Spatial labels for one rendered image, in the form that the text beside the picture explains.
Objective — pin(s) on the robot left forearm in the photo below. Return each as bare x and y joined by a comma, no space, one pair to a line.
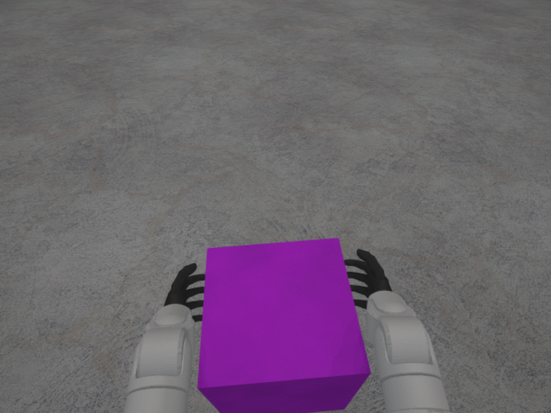
160,376

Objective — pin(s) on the left robot hand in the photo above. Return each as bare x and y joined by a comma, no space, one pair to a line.
178,293

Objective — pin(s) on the robot right forearm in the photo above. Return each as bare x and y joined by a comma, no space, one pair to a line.
408,371

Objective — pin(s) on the right robot hand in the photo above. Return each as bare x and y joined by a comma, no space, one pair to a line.
374,278

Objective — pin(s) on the carton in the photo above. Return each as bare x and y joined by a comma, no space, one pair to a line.
279,331

